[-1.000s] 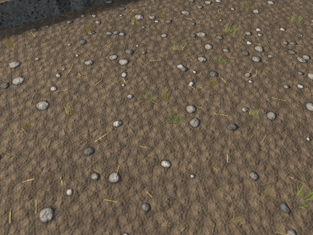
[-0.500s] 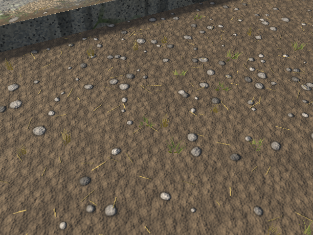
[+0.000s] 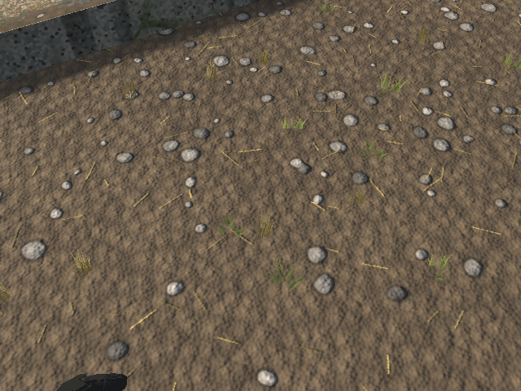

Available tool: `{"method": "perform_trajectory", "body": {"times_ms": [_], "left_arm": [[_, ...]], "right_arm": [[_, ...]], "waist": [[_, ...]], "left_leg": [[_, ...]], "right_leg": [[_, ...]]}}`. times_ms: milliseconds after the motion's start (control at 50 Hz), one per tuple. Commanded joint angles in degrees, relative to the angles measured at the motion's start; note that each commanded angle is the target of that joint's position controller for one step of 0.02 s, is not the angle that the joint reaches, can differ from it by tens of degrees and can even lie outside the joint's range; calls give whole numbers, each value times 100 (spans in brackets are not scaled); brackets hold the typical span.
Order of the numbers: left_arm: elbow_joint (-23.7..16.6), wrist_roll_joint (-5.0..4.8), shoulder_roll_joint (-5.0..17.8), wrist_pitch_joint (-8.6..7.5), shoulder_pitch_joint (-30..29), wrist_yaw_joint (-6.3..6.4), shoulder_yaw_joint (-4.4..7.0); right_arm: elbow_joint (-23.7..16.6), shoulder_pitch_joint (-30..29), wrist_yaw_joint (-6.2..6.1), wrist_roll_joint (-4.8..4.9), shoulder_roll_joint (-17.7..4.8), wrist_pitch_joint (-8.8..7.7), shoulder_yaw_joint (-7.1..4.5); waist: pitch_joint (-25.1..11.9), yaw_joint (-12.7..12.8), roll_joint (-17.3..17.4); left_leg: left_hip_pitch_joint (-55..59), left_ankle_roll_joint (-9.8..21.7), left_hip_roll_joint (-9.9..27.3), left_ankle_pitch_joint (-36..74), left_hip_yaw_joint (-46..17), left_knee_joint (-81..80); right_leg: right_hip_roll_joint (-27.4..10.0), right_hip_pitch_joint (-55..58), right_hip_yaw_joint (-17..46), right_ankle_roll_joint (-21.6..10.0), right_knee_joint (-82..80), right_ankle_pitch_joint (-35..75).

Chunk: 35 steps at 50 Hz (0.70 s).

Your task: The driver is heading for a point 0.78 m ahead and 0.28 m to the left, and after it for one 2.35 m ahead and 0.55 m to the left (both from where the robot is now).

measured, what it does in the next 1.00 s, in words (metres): walks ahead, turning left: left foot, then right foot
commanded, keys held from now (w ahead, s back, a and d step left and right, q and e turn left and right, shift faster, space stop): w+q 0.78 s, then w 0.22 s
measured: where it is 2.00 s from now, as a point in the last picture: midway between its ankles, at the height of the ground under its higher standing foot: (178, 290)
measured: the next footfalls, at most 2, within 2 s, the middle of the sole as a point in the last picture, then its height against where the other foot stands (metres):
left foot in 0.50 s outside the picture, level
right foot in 1.00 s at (213, 283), level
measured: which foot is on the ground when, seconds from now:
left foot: up 0.00-0.48, down 0.50-1.00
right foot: down 0.00-0.50, up 0.52-0.98, down 1.00-1.00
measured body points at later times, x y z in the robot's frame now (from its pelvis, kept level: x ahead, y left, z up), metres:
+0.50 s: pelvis +0.26 +0.06 +0.00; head +0.29 +0.08 +0.44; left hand +0.20 +0.33 -0.15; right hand +0.51 -0.13 -0.10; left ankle +0.36 +0.17 -0.72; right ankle +0.11 -0.10 -0.71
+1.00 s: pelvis +0.56 +0.14 +0.00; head +0.58 +0.16 +0.45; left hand +0.64 +0.46 -0.08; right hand +0.72 -0.10 -0.11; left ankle +0.36 +0.17 -0.72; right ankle +0.73 +0.11 -0.72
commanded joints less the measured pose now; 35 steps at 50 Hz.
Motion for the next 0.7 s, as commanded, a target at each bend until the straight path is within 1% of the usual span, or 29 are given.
{"method": "perform_trajectory", "body": {"times_ms": [20,40,60,80,100,140,180,220,240,280,340,380,400,420,440,460,480,500,520,540,560,580,600,620,640,680,700], "left_arm": [[167,27,743,-79,1152,30,189],[186,75,540,-122,882,2,140],[229,147,478,-153,737,-4,123],[280,149,400,-167,696,-10,119],[343,132,396,-185,733,2,122],[426,150,574,-207,794,64,167],[490,182,699,-199,944,143,204],[523,189,763,-173,1072,209,216],[523,184,796,-159,1098,235,218],[538,153,873,-122,1240,280,230],[642,101,971,-24,1654,299,265],[683,51,1035,68,1824,283,297],[682,22,1081,114,1841,275,318],[653,-1,1149,153,1782,274,340],[609,-20,1242,189,1700,283,368],[566,-39,1322,234,1612,296,390],[519,-61,1350,286,1487,305,387],[444,-22,1278,281,1490,321,343],[139,193,490,161,1826,263,115],[-13,45,492,-124,1640,189,41],[-206,-205,880,-290,883,129,147],[-239,-215,845,-379,756,130,128],[-130,-69,853,-393,820,180,157],[-71,18,931,-328,930,202,218],[-71,42,939,-237,1010,190,242],[-126,122,794,-108,980,193,230],[-198,151,730,-73,806,205,212]], "right_arm": [[-641,-448,-39,150,-768,-215,-171],[-622,-506,-85,51,-702,-162,-224],[-582,-247,-83,44,-523,-78,-231],[-557,-149,-77,52,-380,1,-230],[-581,-163,-77,57,-313,73,-242],[-762,-471,-103,35,-344,181,-282],[-924,-804,-87,-6,-393,209,-315],[-1014,-1026,-21,-31,-392,167,-328],[-1066,-1175,21,-36,-376,143,-320],[-1220,-1607,104,-56,-303,115,-270],[-1526,-2235,221,-58,-192,97,-183],[-1731,-2480,302,-39,-202,102,-159],[-1823,-2527,340,-30,-237,107,-163],[-1895,-2484,372,-25,-308,114,-187],[-1934,-2335,388,-22,-417,127,-236],[-1898,-1936,390,-10,-575,142,-324],[-1736,-1151,370,19,-826,142,-475],[-1464,-125,271,33,-1270,170,-709],[-1381,149,160,56,-1977,197,-867],[-1607,179,196,-35,-1841,95,-754],[-1572,89,229,-104,-1381,19,-615],[-1592,-214,222,-82,-1173,-39,-559],[-1702,-697,213,-64,-955,-56,-497],[-1821,-1028,194,-98,-749,-64,-425],[-1892,-1141,170,-135,-711,-69,-401],[-1891,-1041,105,-90,-850,-96,-429],[-1876,-941,62,-80,-950,-103,-454]], "waist": [[-635,702,-590],[-366,531,-459],[-384,301,-716],[-344,225,-711],[-256,186,-661],[-49,149,-526],[71,196,-385],[86,247,-322],[105,283,-302],[205,442,-227],[388,709,-126],[440,775,-166],[428,750,-219],[344,659,-303],[149,519,-439],[-155,258,-564],[-583,-210,-545],[-1127,-672,-282],[-1516,-242,1199],[-2437,-212,958],[-1829,-431,467],[-1244,-246,284],[-899,39,-61],[-716,266,2],[-668,391,92],[-570,455,40],[-483,430,27]], "left_leg": [[-3176,216,458,720,-206,1922],[-2873,232,626,1040,-207,1634],[-2485,221,773,1259,-268,1468],[-2314,208,818,1279,-243,1354],[-2318,190,840,1289,-212,1265],[-2717,117,871,1608,-241,1027],[-3195,34,867,2137,-359,609],[-3392,-21,809,2712,-326,88],[-3379,-35,788,2953,-226,-226],[-3334,-44,754,3253,95,-789],[-3524,33,712,3197,378,-1409],[-3625,129,652,2836,535,-1677],[-3572,199,587,2565,638,-1770],[-3343,292,458,2268,784,-1844],[-2952,400,256,1976,973,-1843],[-2347,529,6,1709,1149,-1818],[-1281,716,-294,1820,1267,-2079],[453,968,-316,2012,845,-2336],[2367,1828,1183,1315,-2034,-2657],[3087,2444,1942,569,-4532,-3741],[2854,2048,1812,929,-3849,-4004],[2094,1823,1584,1433,-2969,-3940],[1214,1624,1315,1979,-2292,-3939],[556,1511,1103,2492,-1831,-4046],[176,1498,1006,2740,-1684,-4176],[-223,1543,894,3307,-1379,-4292],[-356,1528,829,3436,-1237,-4336]], "right_leg": [[-1968,2844,2906,-788,-2203,-1602],[-1694,2185,2210,-618,-2353,-970],[-1577,1816,1732,-565,-2487,-691],[-1500,1599,1463,-575,-2625,-573],[-1477,1443,1193,-608,-2737,-427],[-1531,1354,863,-688,-2933,-284],[-1584,1537,617,-725,-3001,-104],[-1550,1766,273,-687,-2996,169],[-1504,1834,73,-642,-2988,301],[-1475,1970,-262,-585,-3006,456],[-1608,2555,-554,-566,-2846,730],[-1721,3019,-686,-528,-2601,1028],[-1772,3192,-750,-493,-2422,1381],[-1793,3297,-842,-437,-2148,2150],[-1800,3365,-927,-374,-1745,3274],[-1772,3358,-1007,-304,-1074,4331],[-1615,3106,-1146,-166,16,4844],[-1391,2059,-1185,99,1548,3993],[-491,-494,-1051,505,3714,-543],[201,-1501,479,503,4683,-2601],[-111,-2138,849,339,4765,-2135],[-383,-2167,813,206,4350,-1602],[-626,-1766,823,212,3827,-1216],[-783,-1303,849,245,3416,-954],[-828,-993,858,308,3218,-809],[-781,-856,746,505,2722,-590],[-725,-908,695,596,2379,-337]]}}
Keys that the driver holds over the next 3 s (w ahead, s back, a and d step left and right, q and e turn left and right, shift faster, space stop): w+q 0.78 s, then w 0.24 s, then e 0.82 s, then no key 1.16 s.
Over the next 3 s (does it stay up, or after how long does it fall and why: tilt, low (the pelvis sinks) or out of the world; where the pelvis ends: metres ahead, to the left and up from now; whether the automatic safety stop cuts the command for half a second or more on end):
stays up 0.75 0.23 0.02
